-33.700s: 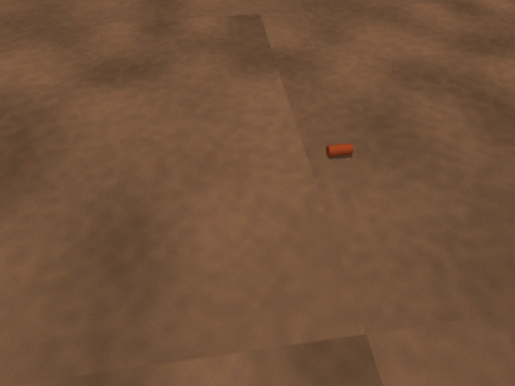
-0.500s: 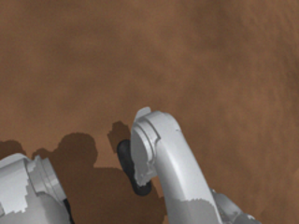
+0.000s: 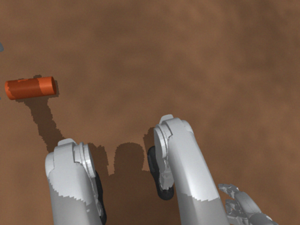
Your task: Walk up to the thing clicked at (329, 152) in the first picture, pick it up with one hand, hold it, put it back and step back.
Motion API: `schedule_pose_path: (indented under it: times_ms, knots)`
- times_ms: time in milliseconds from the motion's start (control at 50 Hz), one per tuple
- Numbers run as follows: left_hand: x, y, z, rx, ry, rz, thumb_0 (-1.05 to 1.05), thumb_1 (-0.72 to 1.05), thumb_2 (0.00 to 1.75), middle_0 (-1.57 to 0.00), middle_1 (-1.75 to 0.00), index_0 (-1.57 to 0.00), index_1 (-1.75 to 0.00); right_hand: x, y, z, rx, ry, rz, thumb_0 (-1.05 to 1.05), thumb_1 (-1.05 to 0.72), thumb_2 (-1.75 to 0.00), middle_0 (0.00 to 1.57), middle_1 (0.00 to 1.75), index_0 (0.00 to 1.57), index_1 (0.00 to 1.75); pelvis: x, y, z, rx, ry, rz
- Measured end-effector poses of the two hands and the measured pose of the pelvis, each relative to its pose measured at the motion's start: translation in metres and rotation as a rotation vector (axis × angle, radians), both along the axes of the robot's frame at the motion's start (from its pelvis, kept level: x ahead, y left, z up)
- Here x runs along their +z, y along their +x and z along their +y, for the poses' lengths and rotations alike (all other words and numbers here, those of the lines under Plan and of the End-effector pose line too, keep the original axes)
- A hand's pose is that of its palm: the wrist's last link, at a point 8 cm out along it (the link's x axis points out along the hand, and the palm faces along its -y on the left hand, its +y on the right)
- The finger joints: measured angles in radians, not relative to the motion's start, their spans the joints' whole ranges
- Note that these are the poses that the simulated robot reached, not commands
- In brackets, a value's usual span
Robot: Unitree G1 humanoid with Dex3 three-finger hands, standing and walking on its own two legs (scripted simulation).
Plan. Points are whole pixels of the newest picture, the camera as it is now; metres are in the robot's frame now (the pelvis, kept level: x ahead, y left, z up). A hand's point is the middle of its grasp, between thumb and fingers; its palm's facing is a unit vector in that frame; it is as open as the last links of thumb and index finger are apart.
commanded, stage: withdraw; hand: left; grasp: from above
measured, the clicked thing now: (32, 87) +0.53 +0.28 -0.33
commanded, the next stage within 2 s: home in 0.28 s
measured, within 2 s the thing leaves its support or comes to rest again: neither
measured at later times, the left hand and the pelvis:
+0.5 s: hand out of the picture +0.54 +0.31 -0.17, palm faces -0.30 -0.04 -0.95, open 12.9 cm; pelvis +0.01 +0.00 -0.04, yaw -1 degrees
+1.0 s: hand out of the picture +0.36 +0.29 +0.01, palm faces -0.21 -0.66 -0.72, open 7.8 cm; pelvis +0.01 +0.00 +0.11, yaw +4 degrees
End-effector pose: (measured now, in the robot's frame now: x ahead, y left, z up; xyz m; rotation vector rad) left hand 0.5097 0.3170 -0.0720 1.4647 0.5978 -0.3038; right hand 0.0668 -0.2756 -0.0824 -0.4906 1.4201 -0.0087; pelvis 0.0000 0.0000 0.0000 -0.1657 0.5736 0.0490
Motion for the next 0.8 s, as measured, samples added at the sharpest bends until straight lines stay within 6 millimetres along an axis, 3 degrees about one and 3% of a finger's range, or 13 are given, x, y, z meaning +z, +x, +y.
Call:
schedule_pose_path:
  times_ms: [120,220,300,380,480,580,700,800]
  knots:
    - [-0.027,-0.011,-0.009,-0.124,-0.063,-0.036,0.00,-0.39,0.92,-0.19,-0.89,-0.19,-0.90,0.004,-0.016,-0.014,0.013,-0.101,0.048,0.00,-0.90,-0.90,0.20,0.30,0.21,0.30,-0.014,-0.005,-0.003,-0.005,-0.007,-0.025]
    - [-0.052,-0.016,-0.015,-0.168,-0.046,-0.113,0.00,-0.38,0.91,-0.20,-0.89,-0.19,-0.89,-0.005,-0.027,-0.013,0.012,-0.124,0.080,0.00,-0.90,-0.90,0.20,0.30,0.20,0.30,-0.031,-0.006,-0.001,-0.004,-0.011,-0.045]
    - [-0.065,-0.009,-0.020,-0.155,-0.023,-0.164,0.00,-0.38,0.90,-0.20,-0.88,-0.19,-0.89,-0.016,-0.032,-0.004,-0.003,-0.106,0.074,0.00,-0.90,-0.90,0.20,0.30,0.20,0.30,-0.039,-0.005,0.000,-0.006,-0.012,-0.041]
    - [-0.066,0.007,-0.020,-0.097,0.008,-0.221,0.00,-0.36,0.89,-0.22,-0.86,-0.21,-0.86,-0.026,-0.036,0.008,-0.027,-0.069,0.062,0.00,-0.90,-0.90,0.20,0.30,0.21,0.30,-0.044,-0.002,0.001,-0.011,-0.009,-0.018]
    - [-0.049,0.025,-0.012,-0.006,0.063,-0.266,0.00,-0.31,0.89,-0.25,-0.82,-0.24,-0.82,-0.032,-0.040,0.018,-0.078,-0.014,0.050,0.00,-0.89,-0.90,0.20,0.30,0.21,0.30,-0.043,0.005,0.001,-0.017,-0.004,0.021]
    - [-0.026,0.020,0.002,0.081,0.082,-0.208,0.00,-0.21,0.89,-0.25,-0.73,-0.24,-0.74,-0.031,-0.036,0.025,-0.125,0.048,0.060,0.00,-0.89,-0.90,0.20,0.30,0.21,0.30,-0.027,0.011,0.001,-0.014,0.006,0.053]
    - [0.009,-0.018,0.011,0.156,-0.034,-0.132,0.00,0.04,0.86,-0.24,-0.56,-0.22,-0.58,-0.011,-0.016,0.021,-0.126,0.075,0.055,0.00,-0.89,-0.90,0.20,0.30,0.21,0.30,0.006,0.015,0.001,0.003,0.018,0.071]
    - [0.053,-0.067,0.009,0.216,-0.228,-0.156,0.00,0.35,0.84,-0.22,-0.42,-0.21,-0.44,0.019,0.020,0.007,-0.088,0.045,-0.016,0.00,-0.90,-0.90,0.20,0.30,0.21,0.30,0.040,0.014,0.001,0.015,0.030,0.066]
